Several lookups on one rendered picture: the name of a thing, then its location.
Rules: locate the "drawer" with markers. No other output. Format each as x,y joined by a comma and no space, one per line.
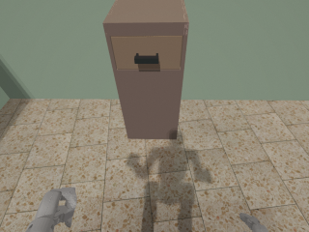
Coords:
169,49

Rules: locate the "robot left hand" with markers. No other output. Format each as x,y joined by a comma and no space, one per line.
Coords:
50,208

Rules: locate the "cabinet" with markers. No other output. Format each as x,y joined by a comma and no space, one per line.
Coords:
150,99

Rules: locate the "handle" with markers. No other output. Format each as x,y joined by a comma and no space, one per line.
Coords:
146,59

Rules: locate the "robot right hand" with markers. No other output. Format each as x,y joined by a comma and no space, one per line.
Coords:
253,223

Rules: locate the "left robot forearm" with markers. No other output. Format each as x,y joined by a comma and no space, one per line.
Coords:
41,224

